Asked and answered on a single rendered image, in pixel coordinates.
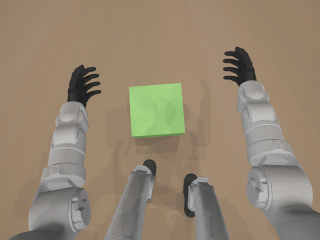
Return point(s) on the left robot foot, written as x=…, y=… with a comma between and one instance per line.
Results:
x=152, y=166

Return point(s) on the carton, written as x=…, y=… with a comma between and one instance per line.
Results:
x=156, y=110

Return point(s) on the right robot foot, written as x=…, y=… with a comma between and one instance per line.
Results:
x=188, y=181

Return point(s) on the robot right forearm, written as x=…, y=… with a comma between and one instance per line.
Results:
x=263, y=133

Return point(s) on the robot foot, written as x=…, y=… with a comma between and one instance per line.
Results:
x=188, y=181
x=152, y=166

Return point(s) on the right robot upper arm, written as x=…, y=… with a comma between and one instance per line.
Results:
x=284, y=195

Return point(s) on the right robot hand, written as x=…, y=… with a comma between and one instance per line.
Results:
x=245, y=70

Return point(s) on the left robot hand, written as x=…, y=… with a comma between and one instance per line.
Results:
x=77, y=91

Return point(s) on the left robot upper arm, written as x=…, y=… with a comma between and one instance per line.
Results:
x=58, y=215

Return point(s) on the robot left forearm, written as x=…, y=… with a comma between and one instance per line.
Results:
x=65, y=166

